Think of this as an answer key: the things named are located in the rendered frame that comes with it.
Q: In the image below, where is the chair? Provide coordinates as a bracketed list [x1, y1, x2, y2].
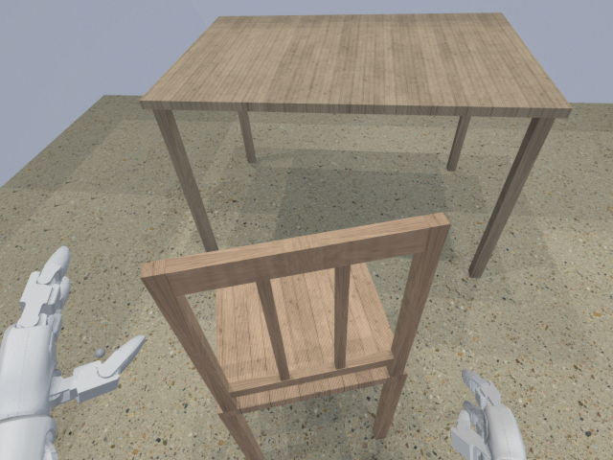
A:
[140, 212, 451, 460]

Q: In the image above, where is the left robot hand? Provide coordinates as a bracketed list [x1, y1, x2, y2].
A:
[0, 245, 146, 422]

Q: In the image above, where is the left robot forearm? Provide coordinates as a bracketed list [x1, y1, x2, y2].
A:
[0, 414, 58, 460]

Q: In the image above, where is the right robot hand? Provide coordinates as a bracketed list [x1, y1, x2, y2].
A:
[451, 369, 527, 460]

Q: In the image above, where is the table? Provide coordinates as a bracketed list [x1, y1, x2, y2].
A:
[139, 12, 573, 279]

